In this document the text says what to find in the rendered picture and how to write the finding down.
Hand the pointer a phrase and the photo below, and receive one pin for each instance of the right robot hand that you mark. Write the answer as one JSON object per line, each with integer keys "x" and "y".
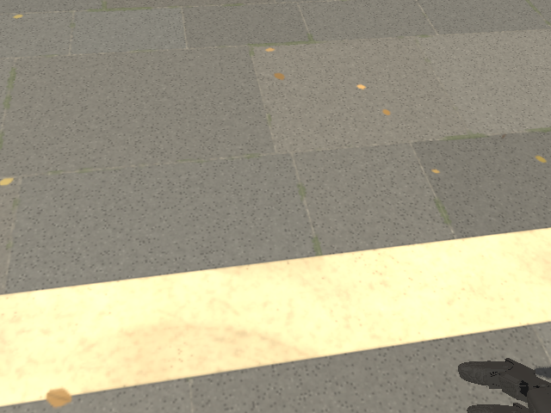
{"x": 515, "y": 379}

